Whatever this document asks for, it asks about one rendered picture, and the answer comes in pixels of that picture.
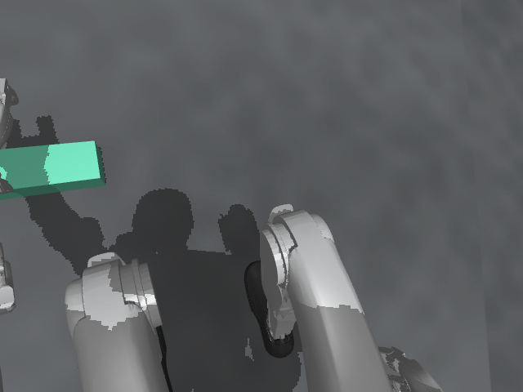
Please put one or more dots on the left robot arm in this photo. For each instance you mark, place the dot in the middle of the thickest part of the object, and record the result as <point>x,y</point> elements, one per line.
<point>7,295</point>

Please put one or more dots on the carton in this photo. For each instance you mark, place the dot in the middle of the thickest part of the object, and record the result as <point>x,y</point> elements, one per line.
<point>49,169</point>

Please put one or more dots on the right robot hand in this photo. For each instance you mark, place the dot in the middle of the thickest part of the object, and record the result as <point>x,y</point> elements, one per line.
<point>413,376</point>

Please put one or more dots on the left robot foot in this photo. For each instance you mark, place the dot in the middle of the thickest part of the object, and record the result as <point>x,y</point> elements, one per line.
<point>164,351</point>

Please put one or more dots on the left robot hand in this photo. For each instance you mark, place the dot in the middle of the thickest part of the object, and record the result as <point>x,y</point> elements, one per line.
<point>8,97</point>

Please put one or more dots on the right robot foot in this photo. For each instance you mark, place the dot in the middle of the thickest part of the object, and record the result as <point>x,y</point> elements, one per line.
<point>258,304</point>

